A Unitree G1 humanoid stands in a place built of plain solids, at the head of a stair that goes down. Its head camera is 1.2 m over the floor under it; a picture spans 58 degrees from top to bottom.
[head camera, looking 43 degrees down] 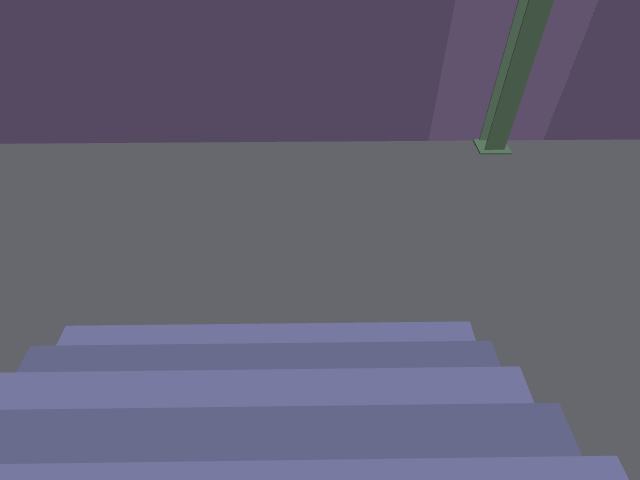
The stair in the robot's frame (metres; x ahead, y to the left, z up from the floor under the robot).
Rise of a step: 0.18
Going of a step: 0.26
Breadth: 2.40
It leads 1 degrees to the left of straight ahead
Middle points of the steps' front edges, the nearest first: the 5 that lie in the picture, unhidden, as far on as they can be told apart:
0.50 0.29 -0.18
0.76 0.29 -0.36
1.02 0.30 -0.55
1.28 0.30 -0.73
1.54 0.30 -0.91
